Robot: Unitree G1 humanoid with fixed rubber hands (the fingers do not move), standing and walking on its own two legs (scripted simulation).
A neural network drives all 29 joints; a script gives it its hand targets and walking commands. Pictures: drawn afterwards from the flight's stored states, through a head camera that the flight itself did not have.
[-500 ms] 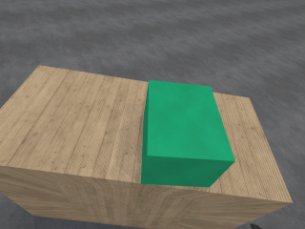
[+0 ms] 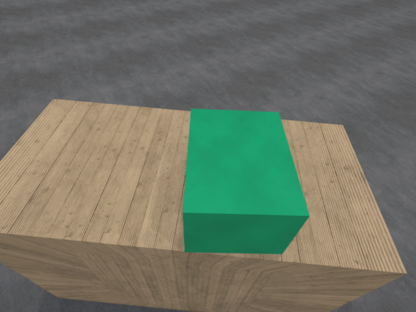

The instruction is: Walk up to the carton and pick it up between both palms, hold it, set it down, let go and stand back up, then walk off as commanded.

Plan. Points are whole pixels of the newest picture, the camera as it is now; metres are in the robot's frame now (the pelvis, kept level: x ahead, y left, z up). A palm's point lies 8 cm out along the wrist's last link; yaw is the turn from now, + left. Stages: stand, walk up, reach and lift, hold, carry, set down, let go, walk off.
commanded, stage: walk up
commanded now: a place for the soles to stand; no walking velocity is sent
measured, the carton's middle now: (234, 178) +0.42 -0.06 -0.01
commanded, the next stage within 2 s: none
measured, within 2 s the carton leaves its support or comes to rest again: neither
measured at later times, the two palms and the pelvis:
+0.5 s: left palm out of the picture +0.11 +0.28 -0.12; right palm out of the picture +0.09 -0.31 -0.10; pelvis +0.02 -0.01 +0.00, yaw -1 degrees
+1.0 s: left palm out of the picture +0.11 +0.27 -0.12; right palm out of the picture +0.09 -0.32 -0.10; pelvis +0.02 -0.02 +0.00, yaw -1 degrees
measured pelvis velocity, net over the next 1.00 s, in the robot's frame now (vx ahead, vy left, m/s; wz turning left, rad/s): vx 0.02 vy -0.02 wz -0.02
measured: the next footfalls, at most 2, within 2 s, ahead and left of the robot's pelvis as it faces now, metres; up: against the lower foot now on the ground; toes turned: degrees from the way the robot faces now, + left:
none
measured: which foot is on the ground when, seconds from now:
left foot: down 0.00-1.00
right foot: down 0.00-1.00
